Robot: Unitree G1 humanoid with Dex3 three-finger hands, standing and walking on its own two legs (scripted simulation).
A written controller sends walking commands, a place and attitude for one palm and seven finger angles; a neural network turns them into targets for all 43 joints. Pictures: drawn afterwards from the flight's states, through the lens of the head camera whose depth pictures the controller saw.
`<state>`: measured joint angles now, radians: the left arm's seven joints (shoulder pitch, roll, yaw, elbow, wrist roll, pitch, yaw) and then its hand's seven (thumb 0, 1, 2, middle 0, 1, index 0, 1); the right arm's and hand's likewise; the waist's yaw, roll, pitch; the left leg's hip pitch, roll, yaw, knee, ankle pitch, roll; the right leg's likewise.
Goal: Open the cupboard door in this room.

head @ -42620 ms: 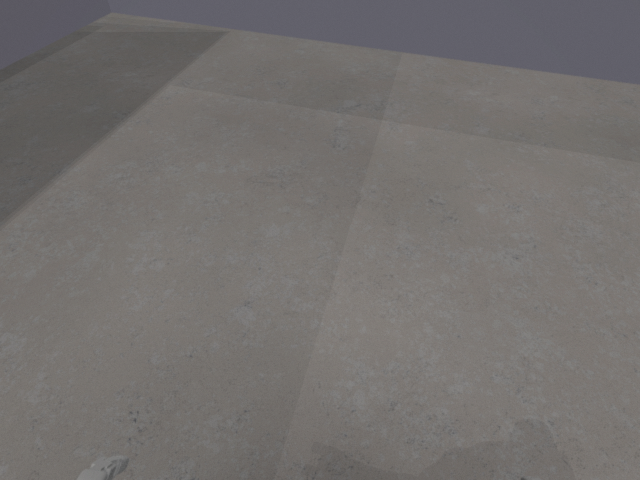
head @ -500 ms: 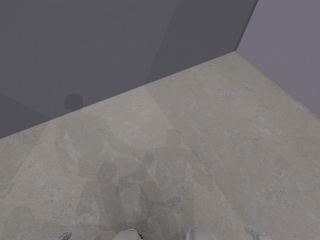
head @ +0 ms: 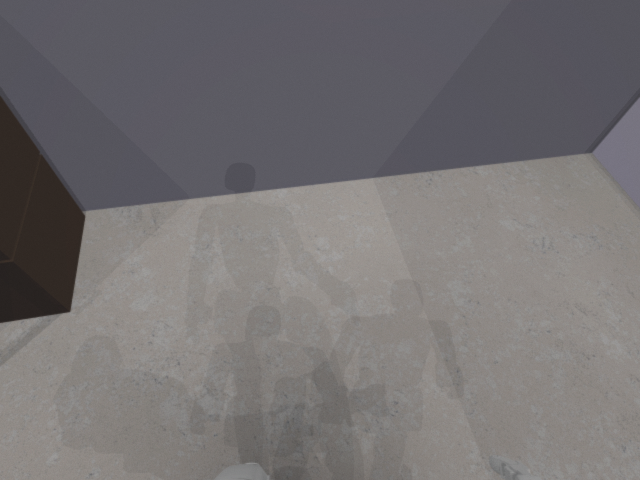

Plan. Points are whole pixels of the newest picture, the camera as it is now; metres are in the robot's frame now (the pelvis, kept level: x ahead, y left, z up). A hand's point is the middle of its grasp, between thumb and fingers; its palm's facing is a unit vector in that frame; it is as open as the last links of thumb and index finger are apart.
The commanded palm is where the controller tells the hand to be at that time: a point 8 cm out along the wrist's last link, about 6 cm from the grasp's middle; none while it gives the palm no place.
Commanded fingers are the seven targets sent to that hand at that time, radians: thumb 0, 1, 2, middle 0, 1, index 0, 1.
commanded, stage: turn to face it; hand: left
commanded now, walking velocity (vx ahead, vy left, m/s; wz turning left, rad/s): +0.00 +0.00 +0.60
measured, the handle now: out of the picture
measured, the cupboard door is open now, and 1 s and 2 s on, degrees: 44 44 44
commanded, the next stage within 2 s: take the last steps up to it in 1.60 s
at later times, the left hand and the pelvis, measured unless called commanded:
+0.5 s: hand out of the picture +0.04 +0.18 -0.14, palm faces +0.28 -0.92 -0.27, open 7.4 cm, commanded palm none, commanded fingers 0.00 0.90 0.90 -0.20 -0.30 -0.20 -0.30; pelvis +0.00 -0.04 +0.02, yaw +18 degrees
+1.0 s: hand out of the picture -0.02 +0.20 -0.14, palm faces +0.56 -0.78 -0.30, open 7.4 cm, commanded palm none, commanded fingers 0.00 0.90 0.90 -0.20 -0.30 -0.20 -0.30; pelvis +0.02 -0.05 +0.01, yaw +35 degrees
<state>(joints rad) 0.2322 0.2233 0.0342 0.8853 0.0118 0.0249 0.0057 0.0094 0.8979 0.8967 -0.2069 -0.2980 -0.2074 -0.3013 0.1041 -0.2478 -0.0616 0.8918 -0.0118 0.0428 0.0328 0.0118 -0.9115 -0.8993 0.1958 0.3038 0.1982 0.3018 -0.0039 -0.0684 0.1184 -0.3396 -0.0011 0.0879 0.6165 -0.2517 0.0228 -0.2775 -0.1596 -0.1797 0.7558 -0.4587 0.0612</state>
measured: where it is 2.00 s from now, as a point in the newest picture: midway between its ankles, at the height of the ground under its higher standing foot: outside the picture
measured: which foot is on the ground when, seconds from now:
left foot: down 0.00-0.34, up 0.36-0.64, down 0.66-1.00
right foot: up 0.00-0.32, down 0.34-0.66, up 0.68-0.98, down 1.00-1.00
